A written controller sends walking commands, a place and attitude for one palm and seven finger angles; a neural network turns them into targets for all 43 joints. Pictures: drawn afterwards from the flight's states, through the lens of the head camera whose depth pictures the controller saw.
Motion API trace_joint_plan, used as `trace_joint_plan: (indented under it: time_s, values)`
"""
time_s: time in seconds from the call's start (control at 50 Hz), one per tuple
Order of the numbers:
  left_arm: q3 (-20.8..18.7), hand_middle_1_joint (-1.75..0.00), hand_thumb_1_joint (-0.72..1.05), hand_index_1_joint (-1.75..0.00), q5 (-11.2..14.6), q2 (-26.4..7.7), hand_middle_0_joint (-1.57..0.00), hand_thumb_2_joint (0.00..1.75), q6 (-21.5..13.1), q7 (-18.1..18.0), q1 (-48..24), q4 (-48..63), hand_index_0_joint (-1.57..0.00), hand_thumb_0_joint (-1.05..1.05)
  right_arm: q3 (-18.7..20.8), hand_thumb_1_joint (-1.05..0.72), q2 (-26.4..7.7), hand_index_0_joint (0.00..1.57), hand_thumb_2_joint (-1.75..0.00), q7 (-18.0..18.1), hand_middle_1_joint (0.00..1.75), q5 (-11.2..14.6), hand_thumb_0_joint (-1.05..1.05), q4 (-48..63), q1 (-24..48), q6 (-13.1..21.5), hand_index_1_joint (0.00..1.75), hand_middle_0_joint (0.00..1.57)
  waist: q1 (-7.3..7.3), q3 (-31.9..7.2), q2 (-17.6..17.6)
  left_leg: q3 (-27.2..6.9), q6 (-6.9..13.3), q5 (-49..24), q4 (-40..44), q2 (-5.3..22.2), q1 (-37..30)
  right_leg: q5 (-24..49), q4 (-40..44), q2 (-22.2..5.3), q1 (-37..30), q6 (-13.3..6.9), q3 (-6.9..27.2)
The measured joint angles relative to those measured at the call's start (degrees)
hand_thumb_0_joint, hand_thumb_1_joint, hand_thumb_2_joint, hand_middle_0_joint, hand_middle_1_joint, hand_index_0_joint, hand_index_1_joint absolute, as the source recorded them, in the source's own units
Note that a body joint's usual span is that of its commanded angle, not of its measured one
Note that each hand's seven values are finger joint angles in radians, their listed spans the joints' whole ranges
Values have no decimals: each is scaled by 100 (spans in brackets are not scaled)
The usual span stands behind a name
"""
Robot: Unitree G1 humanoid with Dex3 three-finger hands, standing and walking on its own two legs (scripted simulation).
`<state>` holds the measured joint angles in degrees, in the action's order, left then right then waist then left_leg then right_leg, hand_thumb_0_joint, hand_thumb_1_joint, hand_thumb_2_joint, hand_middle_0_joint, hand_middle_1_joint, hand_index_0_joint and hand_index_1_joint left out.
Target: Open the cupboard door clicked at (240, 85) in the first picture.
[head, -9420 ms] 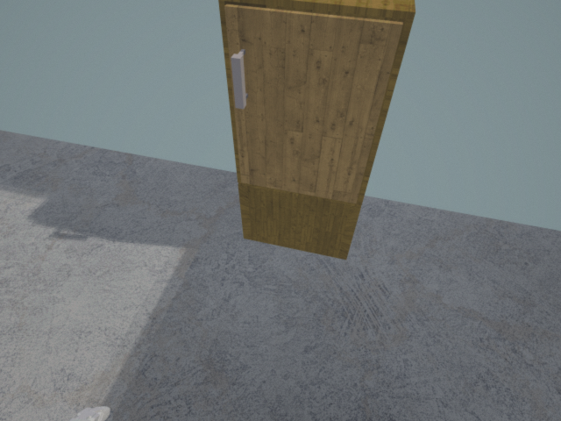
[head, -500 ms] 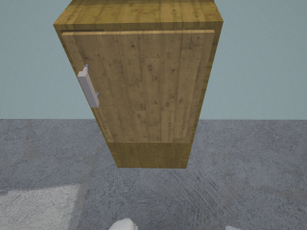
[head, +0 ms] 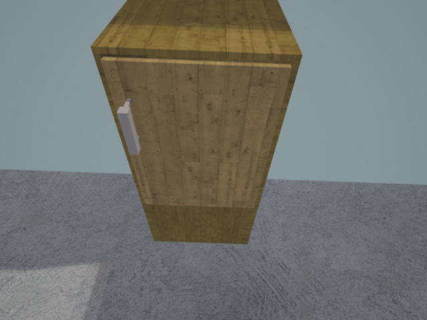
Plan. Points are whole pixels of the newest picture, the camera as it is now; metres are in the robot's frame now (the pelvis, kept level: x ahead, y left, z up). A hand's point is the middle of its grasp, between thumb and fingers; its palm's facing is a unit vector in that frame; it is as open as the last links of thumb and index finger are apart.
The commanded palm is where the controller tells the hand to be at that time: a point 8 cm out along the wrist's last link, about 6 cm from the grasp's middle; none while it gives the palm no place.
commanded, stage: come to a stop and stand still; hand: left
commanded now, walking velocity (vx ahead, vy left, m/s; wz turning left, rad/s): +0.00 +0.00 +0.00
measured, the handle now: (131, 126) +0.56 +0.26 +0.02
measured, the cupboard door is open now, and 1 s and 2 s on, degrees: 0 0 0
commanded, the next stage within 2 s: look again from close up in 0.04 s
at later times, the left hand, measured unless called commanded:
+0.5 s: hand out of the picture +0.02 +0.19 -0.18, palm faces +0.04 -0.98 -0.20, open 7.3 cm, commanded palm none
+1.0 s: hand (120, 262) +0.22 +0.19 +0.00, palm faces +0.09 -1.00 -0.03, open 7.9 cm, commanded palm +0.14 +0.26 -0.06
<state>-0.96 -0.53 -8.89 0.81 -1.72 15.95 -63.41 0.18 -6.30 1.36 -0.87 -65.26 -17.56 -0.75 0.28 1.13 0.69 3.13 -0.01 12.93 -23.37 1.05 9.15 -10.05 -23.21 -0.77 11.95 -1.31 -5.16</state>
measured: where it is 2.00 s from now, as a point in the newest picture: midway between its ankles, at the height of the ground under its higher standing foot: outside the picture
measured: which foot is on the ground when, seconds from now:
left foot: down 0.00-1.00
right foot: down 0.00-1.00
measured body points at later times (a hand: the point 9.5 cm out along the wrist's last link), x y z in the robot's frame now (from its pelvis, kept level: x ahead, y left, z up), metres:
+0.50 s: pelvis +0.01 +0.02 -0.01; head +0.01 +0.01 +0.44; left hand +0.02 +0.24 -0.16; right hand +0.01 -0.19 -0.17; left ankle +0.00 +0.12 -0.74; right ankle +0.03 -0.10 -0.74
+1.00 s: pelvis +0.00 +0.00 -0.05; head +0.03 +0.00 +0.40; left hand +0.21 +0.24 +0.00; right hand +0.18 -0.26 -0.11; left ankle +0.00 +0.12 -0.74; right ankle +0.03 -0.10 -0.74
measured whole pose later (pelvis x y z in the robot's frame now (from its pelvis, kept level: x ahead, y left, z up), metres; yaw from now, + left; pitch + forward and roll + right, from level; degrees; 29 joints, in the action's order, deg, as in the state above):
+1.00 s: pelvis +0.00 +0.00 -0.05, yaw +0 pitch +9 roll +1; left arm -10.0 13.9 -10.1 -30.4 12.1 20.2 -10.1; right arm 3.2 -14.6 0.2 0.4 -36.2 -11.8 17.0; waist -1.0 -6.6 1.6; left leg 3.7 0.2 25.1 -49.5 0.9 32.8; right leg -22.7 -50.7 -2.7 36.6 -1.6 -4.1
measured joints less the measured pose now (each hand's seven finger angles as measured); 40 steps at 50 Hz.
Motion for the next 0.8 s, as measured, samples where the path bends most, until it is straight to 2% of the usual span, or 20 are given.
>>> trace_joint_plan:
  time_s: [0.14, 0.2, 0.28, 0.5, 0.74, 0.76, 0.78, 0.8]
  values:
    - [31, -30, 91, -30, -3, 170, -20, 89, -27, -15, 291, -154, -20, 1, -19, -91, 59, 20, -90, 19, 30, 12, 0, 1, -48, 50, 29, 20, 5, -30, -12, 57, 12, 14, -2, 8, 3, 11, 2, 11, 24, 8, 57]
    - [141, -30, 91, -30, -28, 260, -20, 89, -141, -84, 363, -107, -20, 1, -31, -91, -37, 20, -90, -44, 30, 9, 0, 184, -39, 25, 29, 20, 2, 42, -139, 32, 14, 234, -499, 81, 296, -66, -220, 56, 185, 9, 30]
    - [153, -30, 91, -30, -33, 257, -20, 89, -151, -54, 426, -58, -20, 1, -32, -92, -125, 20, -90, -73, 30, -14, 0, 429, -126, 80, 29, 20, -82, -9, -157, 17, 98, 430, -830, 6, 459, -317, -637, -42, 377, 48, 26]
    - [122, -30, 92, -30, -12, 79, -20, 89, -183, -49, 132, 128, -20, 1, -126, -93, -207, 20, -90, -6, 30, -2, 1, 402, -142, 215, 29, 20, -20, -73, -151, 85, 189, 354, -444, -179, 105, -373, -556, -206, 168, 171, 105]
    - [122, -30, 92, -30, -6, 17, -20, 89, -188, -88, -52, 93, -20, 1, -138, -92, -293, 20, -90, 4, 30, 23, 0, 256, 85, 236, 29, 20, -22, 39, -154, 113, 159, 351, -300, -153, -64, -390, -450, -171, 29, 170, 131]
    - [12, -30, 92, -30, 222, 19, -20, 89, 165, -95, 214, 969, -20, 1, -150, -93, -322, 20, -90, 27, 30, 88, 1, 460, 24, 263, 29, 20, -29, 67, -138, 110, 152, 384, -375, -140, -13, -400, -496, -162, 69, 164, 127]
    - [-78, -30, 93, -30, 368, -10, -20, 89, 270, -142, 551, 2051, -20, 2, -163, -93, -352, 20, -90, 98, 30, 140, 1, 697, -99, 483, 30, 20, 14, 66, -91, 130, 144, 400, -395, -150, 3, -434, -580, -174, 124, 144, 149]
    - [-89, -31, 92, -30, 507, -50, -21, 89, 161, -253, 845, 3004, -20, 2, -146, -93, -383, 20, -90, 161, 30, 196, 1, 908, -205, 760, 30, 20, 34, 9, -47, 145, 130, 409, -411, -173, 42, -490, -693, -200, 212, 123, 167]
